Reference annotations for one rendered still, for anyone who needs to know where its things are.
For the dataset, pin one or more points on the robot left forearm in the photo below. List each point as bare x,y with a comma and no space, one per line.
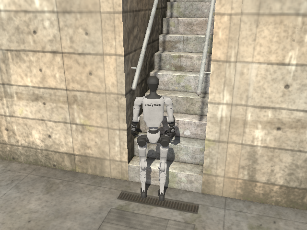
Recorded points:
133,125

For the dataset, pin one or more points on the robot right forearm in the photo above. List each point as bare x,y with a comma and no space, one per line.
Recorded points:
172,126

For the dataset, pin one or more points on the robot left hand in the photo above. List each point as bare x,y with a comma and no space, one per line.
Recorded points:
133,132

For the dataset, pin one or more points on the left robot shin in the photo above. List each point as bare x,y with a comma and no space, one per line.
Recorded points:
142,177

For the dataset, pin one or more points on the right robot upper arm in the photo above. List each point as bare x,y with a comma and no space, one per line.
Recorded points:
169,108

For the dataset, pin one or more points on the robot right hand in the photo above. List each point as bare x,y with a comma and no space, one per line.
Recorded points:
168,131

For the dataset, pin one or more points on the humanoid robot head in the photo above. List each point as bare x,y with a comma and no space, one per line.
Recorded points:
153,83

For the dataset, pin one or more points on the left robot upper arm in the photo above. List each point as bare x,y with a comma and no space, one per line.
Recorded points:
136,109

